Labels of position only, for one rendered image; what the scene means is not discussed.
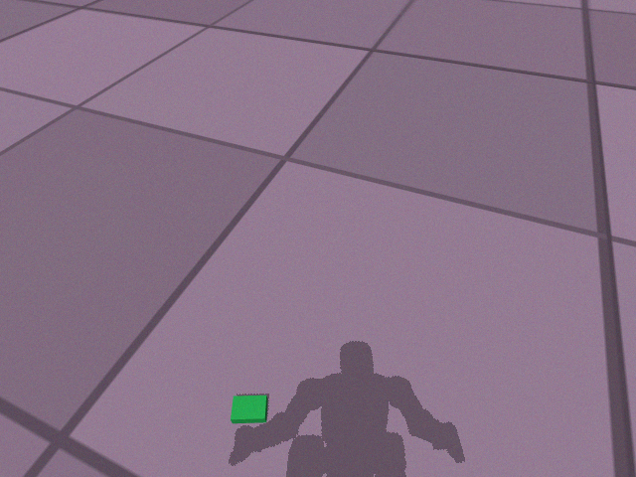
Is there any small box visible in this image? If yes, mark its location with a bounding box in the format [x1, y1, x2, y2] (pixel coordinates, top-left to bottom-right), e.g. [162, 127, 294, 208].
[231, 396, 268, 423]

